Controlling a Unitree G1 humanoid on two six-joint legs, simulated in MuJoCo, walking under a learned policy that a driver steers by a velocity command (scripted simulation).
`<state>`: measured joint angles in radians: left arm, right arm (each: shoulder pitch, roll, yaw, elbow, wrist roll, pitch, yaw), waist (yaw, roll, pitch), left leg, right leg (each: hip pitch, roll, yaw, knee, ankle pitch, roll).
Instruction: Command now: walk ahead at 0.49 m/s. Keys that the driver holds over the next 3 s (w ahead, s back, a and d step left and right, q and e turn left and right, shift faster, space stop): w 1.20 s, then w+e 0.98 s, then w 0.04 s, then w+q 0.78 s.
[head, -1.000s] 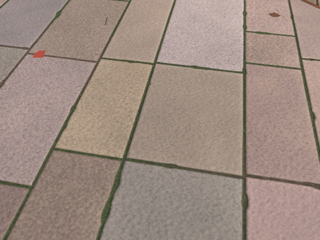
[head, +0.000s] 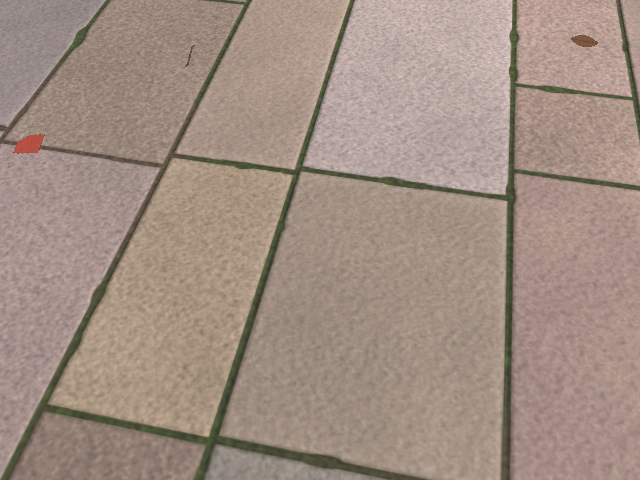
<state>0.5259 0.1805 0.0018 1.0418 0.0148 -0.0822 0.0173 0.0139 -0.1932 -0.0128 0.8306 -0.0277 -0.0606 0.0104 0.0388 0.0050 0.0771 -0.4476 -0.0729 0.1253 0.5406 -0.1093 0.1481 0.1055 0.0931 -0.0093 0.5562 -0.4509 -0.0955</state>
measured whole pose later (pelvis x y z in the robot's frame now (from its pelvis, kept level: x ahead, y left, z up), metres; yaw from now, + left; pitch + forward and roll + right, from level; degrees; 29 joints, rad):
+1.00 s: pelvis +0.53 -0.05 +0.03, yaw +1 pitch +0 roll -1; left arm 0.49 0.16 0.02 1.08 0.02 -0.10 0.00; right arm 0.03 -0.19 -0.02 0.90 -0.02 -0.04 0.03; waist 0.07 0.03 0.05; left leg -0.60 0.07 0.06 0.66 -0.02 0.05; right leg 0.09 0.09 -0.07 0.17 -0.27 -0.08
